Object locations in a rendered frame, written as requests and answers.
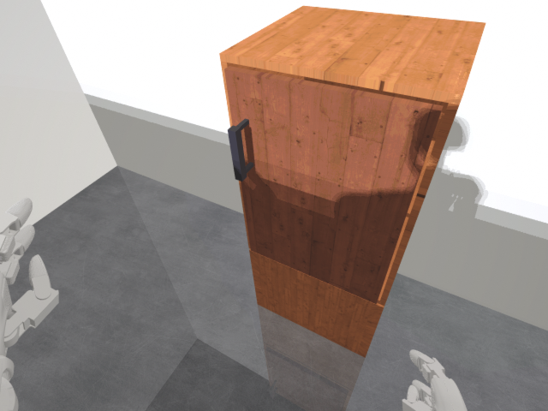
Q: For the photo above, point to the robot left hand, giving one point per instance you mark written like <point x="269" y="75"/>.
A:
<point x="33" y="306"/>

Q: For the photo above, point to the robot left forearm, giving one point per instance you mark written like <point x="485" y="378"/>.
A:
<point x="8" y="398"/>

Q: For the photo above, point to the cupboard door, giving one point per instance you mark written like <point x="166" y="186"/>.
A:
<point x="334" y="172"/>

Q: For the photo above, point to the handle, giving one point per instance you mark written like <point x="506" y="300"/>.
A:
<point x="237" y="153"/>

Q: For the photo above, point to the robot right hand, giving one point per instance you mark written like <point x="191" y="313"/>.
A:
<point x="443" y="395"/>

